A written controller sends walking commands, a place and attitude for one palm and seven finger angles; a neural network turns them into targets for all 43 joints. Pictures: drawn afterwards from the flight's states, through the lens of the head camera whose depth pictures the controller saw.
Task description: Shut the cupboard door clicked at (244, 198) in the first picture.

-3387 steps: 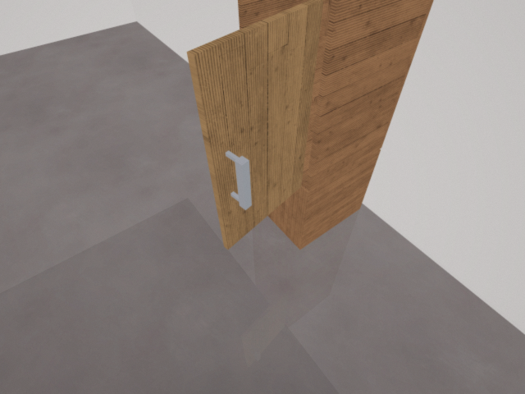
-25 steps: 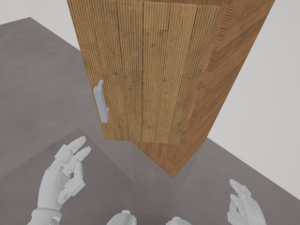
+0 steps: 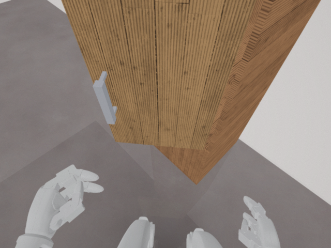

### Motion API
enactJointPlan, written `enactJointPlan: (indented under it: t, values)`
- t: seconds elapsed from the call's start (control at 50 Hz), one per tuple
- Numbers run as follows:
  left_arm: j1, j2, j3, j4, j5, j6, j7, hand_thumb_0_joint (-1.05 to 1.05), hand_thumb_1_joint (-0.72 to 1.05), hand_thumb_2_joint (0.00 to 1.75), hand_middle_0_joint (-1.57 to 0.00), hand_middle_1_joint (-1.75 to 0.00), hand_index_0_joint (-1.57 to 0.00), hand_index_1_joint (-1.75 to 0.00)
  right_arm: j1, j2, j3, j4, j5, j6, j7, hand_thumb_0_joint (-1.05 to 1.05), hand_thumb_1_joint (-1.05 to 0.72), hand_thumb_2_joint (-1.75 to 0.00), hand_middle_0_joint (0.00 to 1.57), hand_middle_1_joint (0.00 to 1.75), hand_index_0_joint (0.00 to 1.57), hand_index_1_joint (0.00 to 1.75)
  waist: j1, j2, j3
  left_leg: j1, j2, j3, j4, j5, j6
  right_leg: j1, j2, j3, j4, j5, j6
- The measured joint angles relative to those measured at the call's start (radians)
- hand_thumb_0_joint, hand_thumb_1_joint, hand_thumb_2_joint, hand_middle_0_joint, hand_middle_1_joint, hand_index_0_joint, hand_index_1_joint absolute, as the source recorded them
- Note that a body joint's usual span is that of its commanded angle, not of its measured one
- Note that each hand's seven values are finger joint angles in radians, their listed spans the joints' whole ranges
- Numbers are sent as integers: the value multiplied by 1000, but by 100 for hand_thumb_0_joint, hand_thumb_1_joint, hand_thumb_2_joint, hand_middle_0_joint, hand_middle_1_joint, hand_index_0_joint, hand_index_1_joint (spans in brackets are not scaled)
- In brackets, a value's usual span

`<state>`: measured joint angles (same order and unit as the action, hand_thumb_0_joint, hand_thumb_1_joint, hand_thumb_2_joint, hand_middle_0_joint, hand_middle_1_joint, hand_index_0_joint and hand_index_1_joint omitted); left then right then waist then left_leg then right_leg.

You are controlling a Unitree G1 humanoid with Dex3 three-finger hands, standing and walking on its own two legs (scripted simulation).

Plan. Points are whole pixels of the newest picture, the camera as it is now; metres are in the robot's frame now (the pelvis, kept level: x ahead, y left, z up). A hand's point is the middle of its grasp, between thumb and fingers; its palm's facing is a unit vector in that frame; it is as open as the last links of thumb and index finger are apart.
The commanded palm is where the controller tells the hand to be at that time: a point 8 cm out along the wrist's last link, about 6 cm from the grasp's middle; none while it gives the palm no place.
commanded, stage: raise the hand and make a fist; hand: left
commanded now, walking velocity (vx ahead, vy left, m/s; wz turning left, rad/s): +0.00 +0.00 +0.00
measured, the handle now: (108, 99) +0.48 +0.21 +0.05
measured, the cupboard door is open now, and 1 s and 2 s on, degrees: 40 40 40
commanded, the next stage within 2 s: bring the fist close to the handle in 1.12 s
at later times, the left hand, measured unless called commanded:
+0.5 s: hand (76, 199) +0.21 +0.20 +0.05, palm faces -0.01 -1.00 -0.03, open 3.1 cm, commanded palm +0.19 +0.26 +0.06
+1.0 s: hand (74, 192) +0.22 +0.21 +0.06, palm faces -0.02 -1.00 -0.03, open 3.2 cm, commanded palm +0.20 +0.26 +0.06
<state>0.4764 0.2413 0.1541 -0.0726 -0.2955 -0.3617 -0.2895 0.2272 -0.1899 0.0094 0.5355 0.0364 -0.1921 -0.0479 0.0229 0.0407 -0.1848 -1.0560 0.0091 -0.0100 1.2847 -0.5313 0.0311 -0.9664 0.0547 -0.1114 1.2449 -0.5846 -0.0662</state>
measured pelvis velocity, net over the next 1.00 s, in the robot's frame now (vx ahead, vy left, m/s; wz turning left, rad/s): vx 0.00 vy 0.02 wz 0.00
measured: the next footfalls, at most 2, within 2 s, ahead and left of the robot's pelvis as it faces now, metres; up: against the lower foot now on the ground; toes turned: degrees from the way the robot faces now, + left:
none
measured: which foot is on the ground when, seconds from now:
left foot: down 0.00-1.00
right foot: down 0.00-1.00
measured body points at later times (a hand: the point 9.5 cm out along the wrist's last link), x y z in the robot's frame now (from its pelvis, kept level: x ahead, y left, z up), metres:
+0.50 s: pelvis +0.00 +0.02 +0.01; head +0.06 +0.03 +0.45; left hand +0.20 +0.26 +0.06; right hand +0.20 -0.21 -0.06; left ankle +0.05 +0.10 -0.62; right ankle +0.01 -0.08 -0.62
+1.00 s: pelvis +0.00 +0.02 +0.01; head +0.06 +0.04 +0.46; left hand +0.22 +0.26 +0.06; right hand +0.18 -0.22 -0.06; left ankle +0.05 +0.10 -0.62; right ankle +0.01 -0.08 -0.62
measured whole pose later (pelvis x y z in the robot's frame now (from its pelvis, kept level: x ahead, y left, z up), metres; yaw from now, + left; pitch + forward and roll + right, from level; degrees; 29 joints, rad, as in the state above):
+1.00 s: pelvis +0.00 +0.02 +0.01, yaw +0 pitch +17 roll -4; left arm 0.39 0.26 0.13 0.01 -0.28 -0.43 -0.25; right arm 0.26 -0.25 0.02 0.49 0.03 -0.14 -0.03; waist 0.00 0.04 -0.19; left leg -1.02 0.00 0.00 1.24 -0.52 0.06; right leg -0.92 0.05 -0.10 1.19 -0.56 -0.04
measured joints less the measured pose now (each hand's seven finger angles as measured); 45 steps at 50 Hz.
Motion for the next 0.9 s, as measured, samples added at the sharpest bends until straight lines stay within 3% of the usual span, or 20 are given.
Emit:
enactJointPlan:
  t: [0.12, 0.22, 0.56, 0.9]
  values:
    - [28, -9, -2, 7, -2, -77, 11, 2, 91, 90, -87, -103, -87, -103, 23, -41, -25, 0, -2, 10, -4, 1, -90, -90, 20, 30, 20, 30, -7, -3, -6, 0, -4, 10, -4, -4, 7, -3, -5, 10, 0, -5, 5]
    - [16, -4, -17, 18, 0, -96, 6, 2, 91, 90, -96, -113, -96, -113, 13, -61, -36, -11, 0, 17, -8, 1, -90, -90, 20, 30, 20, 30, -8, -9, -4, -12, -5, 12, 9, -9, 12, -14, -6, 11, 11, -9, 9]
    - [-46, 11, -33, 41, 19, -69, 38, 2, 91, 90, -125, -144, -125, -145, -1, -37, 18, -63, -8, 44, 8, 1, -90, -90, 20, 30, 20, 30, -13, -3, -5, 24, -9, 3, -22, 6, 26, 35, -7, 5, -42, 16, 22]
    - [-92, 17, -25, 80, 14, -61, 32, 2, 91, 90, -130, -150, -130, -150, 28, -57, 12, -46, -5, 56, 14, 1, -90, -90, 20, 30, 20, 30, -22, -3, -6, 39, -11, 12, -41, 14, 33, 47, -8, 15, -60, 27, 29]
